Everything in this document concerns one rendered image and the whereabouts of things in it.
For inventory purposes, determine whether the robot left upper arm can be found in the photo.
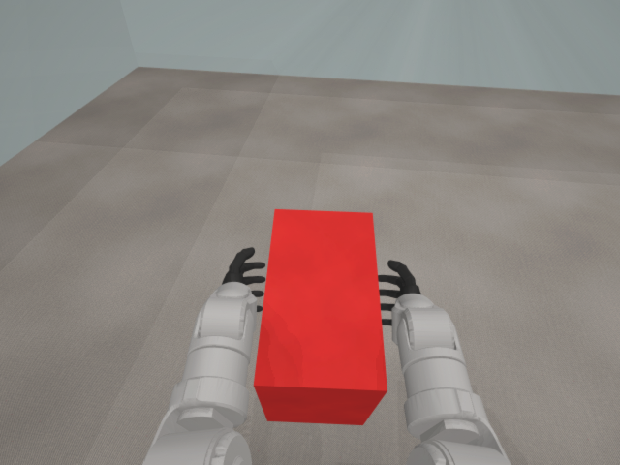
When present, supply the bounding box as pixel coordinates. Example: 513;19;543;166
143;427;252;465

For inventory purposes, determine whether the robot right forearm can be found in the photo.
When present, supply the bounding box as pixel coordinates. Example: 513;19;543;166
391;294;511;464

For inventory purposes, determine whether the carton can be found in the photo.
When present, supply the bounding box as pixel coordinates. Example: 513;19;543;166
254;209;388;425

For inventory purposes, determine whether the robot right upper arm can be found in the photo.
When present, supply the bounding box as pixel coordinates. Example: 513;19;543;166
406;439;511;465

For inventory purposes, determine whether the right robot hand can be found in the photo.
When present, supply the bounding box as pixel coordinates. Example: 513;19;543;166
378;260;421;326

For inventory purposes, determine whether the left robot hand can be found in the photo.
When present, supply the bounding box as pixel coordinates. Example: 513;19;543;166
222;247;265;312

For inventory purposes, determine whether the robot left forearm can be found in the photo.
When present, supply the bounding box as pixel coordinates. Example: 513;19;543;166
142;282;257;465

